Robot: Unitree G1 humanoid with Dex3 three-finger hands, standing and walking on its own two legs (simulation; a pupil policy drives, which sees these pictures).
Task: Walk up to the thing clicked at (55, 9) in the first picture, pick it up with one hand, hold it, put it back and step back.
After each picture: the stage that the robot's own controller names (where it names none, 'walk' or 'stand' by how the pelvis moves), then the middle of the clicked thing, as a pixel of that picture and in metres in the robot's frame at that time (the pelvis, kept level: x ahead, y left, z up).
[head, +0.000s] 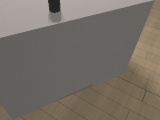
stand; (54, 0) +0.87 +0.16 +0.07
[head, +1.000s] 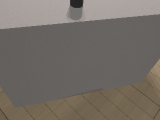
walk; out of the picture +0.78 +0.08 +0.09
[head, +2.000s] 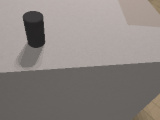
rise first; (34, 30) +0.51 +0.19 +0.10
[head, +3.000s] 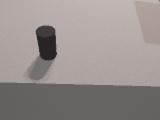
stand; (47, 43) +0.48 +0.15 +0.08
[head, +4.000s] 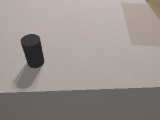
stand; (33, 51) +0.47 +0.19 +0.07
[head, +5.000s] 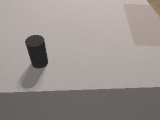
stand; (37, 52) +0.47 +0.18 +0.06
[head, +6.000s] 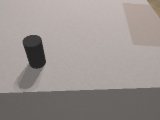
stand; (35, 52) +0.47 +0.19 +0.06
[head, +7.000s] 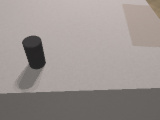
stand; (34, 53) +0.47 +0.19 +0.06
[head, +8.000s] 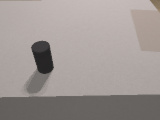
rise first; (43, 57) +0.46 +0.18 +0.07
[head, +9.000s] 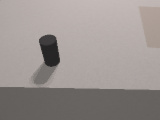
go down; (50, 51) +0.49 +0.17 +0.07
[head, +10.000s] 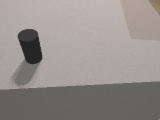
go down; (31, 47) +0.48 +0.17 +0.07
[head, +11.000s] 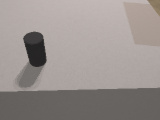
go down; (36, 50) +0.48 +0.16 +0.08
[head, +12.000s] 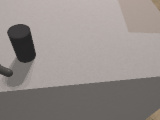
close in; (23, 44) +0.47 +0.17 +0.09
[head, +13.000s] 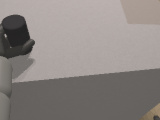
close; (18, 36) +0.48 +0.18 +0.11
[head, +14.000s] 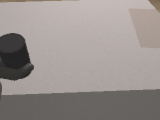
lift; (16, 57) +0.33 +0.19 +0.21
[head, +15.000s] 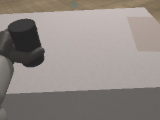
lift; (28, 44) +0.34 +0.15 +0.26
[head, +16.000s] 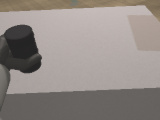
hold; (24, 50) +0.33 +0.16 +0.24
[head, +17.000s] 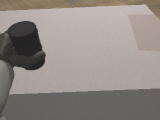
hold; (28, 46) +0.33 +0.15 +0.25
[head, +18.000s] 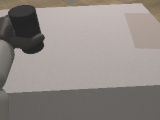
crouch; (28, 30) +0.38 +0.15 +0.27
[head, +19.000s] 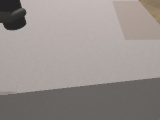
lower; (9, 6) +0.47 +0.18 +0.27
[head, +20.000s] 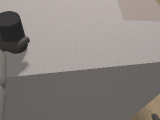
lower; (13, 33) +0.48 +0.18 +0.12
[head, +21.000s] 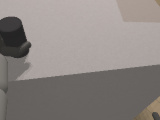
lower; (15, 38) +0.47 +0.18 +0.11
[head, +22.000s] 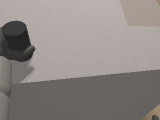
lower; (19, 42) +0.46 +0.17 +0.11
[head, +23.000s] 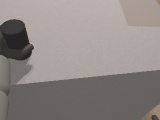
lower; (17, 41) +0.46 +0.18 +0.11
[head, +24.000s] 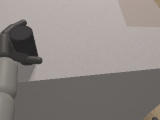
open; (25, 46) +0.45 +0.16 +0.11
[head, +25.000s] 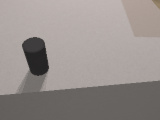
sink last; (36, 57) +0.42 +0.14 +0.09
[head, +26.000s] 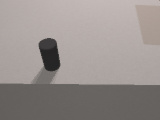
stand; (50, 55) +0.46 +0.16 +0.07
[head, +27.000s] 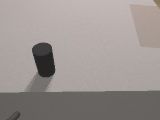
stand; (44, 60) +0.42 +0.15 +0.07
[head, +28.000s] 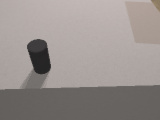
stand; (40, 57) +0.44 +0.17 +0.07
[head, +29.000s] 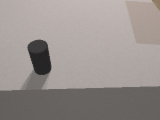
stand; (40, 58) +0.43 +0.16 +0.07
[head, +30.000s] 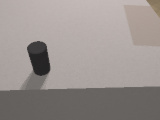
walk; (39, 59) +0.44 +0.16 +0.07
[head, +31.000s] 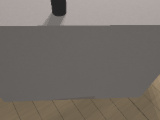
walk; (58, 0) +0.69 +0.11 +0.09
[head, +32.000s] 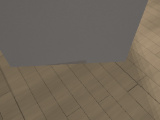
walk; out of the picture +1.08 +0.22 +0.10
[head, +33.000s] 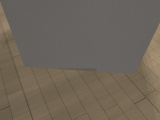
stand; out of the picture +1.13 +0.09 +0.09
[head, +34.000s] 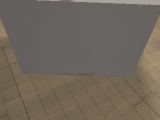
stand; out of the picture +1.12 +0.08 +0.07
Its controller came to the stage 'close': yes
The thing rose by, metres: 0.22
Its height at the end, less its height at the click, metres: +0.00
